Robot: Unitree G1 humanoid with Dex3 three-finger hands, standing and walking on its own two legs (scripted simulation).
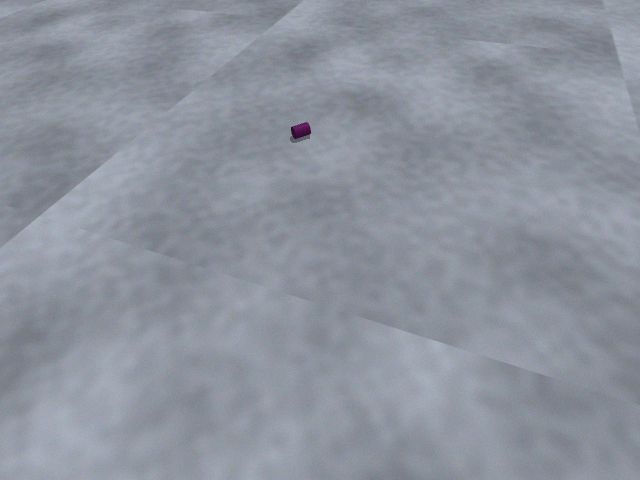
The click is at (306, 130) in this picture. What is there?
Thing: lying can
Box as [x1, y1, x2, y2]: [291, 122, 310, 138]
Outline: 306,122 291,127 291,132 294,138 310,133 309,126
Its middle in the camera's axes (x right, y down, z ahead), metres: -0.11 -0.63 +2.21
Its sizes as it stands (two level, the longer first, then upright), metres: 0.094 0.071 0.071
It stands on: the floor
